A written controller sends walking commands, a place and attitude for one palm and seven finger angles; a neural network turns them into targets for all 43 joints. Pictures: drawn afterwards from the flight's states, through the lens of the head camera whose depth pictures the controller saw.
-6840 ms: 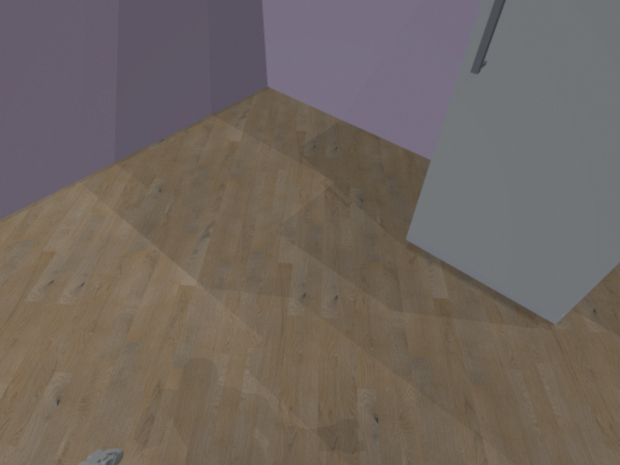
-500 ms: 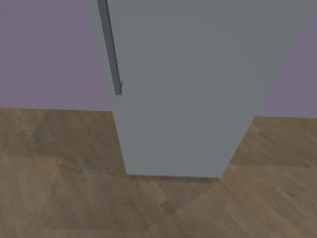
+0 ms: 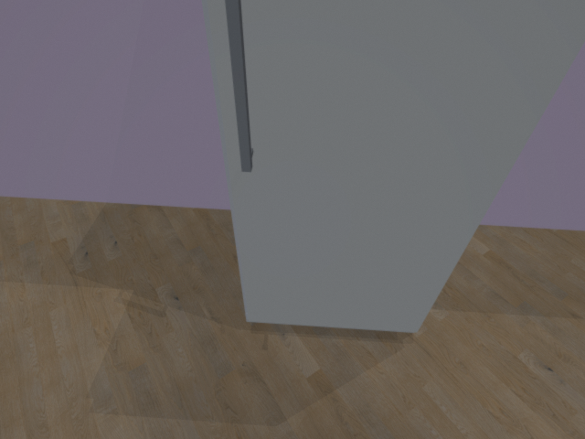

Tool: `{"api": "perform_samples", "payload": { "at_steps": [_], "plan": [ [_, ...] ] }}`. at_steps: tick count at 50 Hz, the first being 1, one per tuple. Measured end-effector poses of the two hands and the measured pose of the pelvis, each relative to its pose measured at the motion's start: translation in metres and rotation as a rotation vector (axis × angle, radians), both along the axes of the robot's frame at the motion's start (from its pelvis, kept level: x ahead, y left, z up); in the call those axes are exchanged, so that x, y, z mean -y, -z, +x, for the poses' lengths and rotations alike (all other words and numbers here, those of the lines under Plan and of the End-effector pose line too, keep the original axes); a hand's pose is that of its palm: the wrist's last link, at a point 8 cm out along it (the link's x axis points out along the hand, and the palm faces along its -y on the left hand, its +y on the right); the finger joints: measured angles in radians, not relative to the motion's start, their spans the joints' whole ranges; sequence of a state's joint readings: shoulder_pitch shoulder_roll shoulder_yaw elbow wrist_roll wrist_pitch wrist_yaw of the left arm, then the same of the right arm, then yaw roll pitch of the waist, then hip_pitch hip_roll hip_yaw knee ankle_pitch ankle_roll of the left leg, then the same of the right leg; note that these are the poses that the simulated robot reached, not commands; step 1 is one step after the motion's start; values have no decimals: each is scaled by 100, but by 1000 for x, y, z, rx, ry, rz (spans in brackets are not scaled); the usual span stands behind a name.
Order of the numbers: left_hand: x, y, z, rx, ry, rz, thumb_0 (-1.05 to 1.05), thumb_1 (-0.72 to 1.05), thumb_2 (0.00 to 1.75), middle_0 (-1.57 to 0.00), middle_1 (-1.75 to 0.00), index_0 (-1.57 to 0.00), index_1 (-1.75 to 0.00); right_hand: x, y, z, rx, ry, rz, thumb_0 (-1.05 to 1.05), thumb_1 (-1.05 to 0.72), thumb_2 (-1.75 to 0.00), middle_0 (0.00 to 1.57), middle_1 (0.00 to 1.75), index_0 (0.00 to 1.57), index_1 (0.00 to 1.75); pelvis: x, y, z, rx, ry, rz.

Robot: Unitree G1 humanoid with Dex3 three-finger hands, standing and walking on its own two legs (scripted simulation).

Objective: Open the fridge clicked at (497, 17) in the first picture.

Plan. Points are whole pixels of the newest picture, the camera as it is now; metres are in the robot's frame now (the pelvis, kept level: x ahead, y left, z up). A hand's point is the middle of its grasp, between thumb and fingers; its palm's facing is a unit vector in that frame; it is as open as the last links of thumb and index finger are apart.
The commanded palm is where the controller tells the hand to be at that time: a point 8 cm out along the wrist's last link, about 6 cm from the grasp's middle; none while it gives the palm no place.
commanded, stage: look again from close up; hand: left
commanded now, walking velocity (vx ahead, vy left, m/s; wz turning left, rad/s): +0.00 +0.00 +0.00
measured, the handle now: (240, 56) +0.62 +0.13 +0.25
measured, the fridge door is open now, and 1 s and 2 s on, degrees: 0 0 0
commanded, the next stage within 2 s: none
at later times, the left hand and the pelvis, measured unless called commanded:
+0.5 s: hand out of the picture +0.00 +0.14 -0.18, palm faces +0.04 -0.99 -0.14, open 7.4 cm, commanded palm none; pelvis +0.01 -0.02 +0.00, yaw +0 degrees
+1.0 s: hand out of the picture +0.01 +0.14 -0.17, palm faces +0.04 -0.99 -0.17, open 7.4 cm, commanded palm none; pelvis +0.02 -0.02 +0.00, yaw +0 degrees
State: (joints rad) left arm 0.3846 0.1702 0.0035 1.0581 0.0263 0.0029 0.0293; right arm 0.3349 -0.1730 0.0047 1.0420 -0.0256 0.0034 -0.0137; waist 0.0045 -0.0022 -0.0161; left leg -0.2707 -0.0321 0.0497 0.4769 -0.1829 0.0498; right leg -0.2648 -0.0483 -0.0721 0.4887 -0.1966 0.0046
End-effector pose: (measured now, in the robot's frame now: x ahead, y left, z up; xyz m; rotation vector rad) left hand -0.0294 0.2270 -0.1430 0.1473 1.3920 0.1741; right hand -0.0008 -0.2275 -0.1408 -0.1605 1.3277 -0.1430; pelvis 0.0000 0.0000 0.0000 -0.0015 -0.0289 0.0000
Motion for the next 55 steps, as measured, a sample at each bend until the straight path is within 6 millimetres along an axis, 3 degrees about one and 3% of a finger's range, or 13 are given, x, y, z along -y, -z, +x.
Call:
{"api": "perform_samples", "payload": {
  "at_steps": [8, 18, 31, 55],
  "plan": [
    [22, 4, -15, -48, -13, -43, 1, 91, 90, -20, -30, -20, -30, -2, 1, -8, -32, 11, 10, 1, -91, -89, 20, 30, 20, 30, 5, 0, 0, -6, 1, 0],
    [39, 7, 3, -11, -10, -70, 1, 91, 90, -20, -30, -20, -30, -7, 2, -9, -48, 21, 34, 1, -91, -89, 20, 30, 20, 30, 12, 0, 3, -7, 0, -1],
    [36, 5, 27, 24, 2, -49, 1, 91, 90, -20, -30, -20, -30, -6, 3, -9, -66, 37, 43, 1, -91, -89, 20, 30, 20, 30, 17, -1, 9, -13, 4, 0],
    [44, 0, 32, 9, 0, -43, 1, 91, 90, -20, -30, -20, -30, 6, 2, 9, -52, 28, 35, 1, -91, -89, 20, 30, 19, 30, 23, -3, 19, -7, 11, 6]
  ]
}}
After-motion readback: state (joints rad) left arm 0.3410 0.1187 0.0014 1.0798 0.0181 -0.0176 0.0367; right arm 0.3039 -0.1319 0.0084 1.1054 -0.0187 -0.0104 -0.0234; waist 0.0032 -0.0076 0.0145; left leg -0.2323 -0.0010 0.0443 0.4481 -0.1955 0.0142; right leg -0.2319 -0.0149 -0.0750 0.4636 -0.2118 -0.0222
